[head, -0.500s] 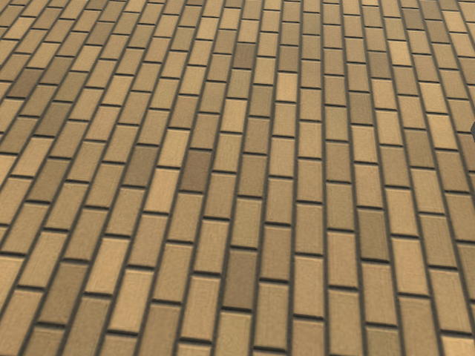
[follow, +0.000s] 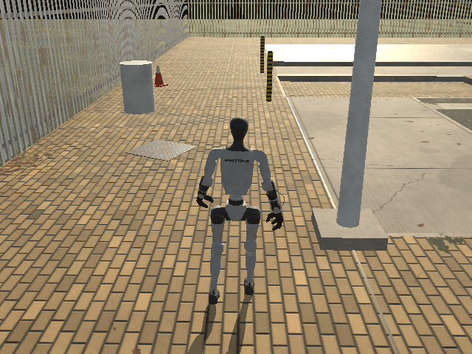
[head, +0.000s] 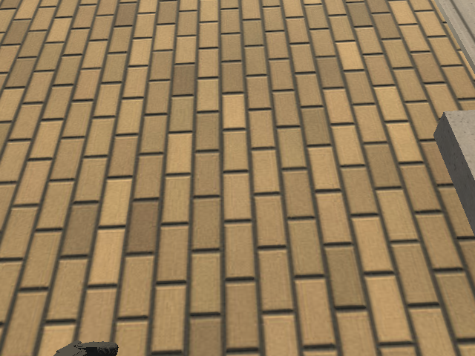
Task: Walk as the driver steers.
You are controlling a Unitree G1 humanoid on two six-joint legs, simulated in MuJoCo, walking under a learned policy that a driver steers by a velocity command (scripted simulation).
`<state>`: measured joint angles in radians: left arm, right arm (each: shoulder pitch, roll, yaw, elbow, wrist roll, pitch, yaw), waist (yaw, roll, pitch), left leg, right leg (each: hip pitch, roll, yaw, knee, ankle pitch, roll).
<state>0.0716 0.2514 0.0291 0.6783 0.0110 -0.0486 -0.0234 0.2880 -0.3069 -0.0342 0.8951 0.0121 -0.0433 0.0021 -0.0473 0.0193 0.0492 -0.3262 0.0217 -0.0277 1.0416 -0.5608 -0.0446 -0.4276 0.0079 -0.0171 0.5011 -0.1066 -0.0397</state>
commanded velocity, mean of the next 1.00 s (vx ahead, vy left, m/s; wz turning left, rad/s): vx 0.04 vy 0.00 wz -0.01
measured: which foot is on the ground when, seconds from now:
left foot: up 0.00-0.20, down 0.22-1.00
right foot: down 0.00-1.00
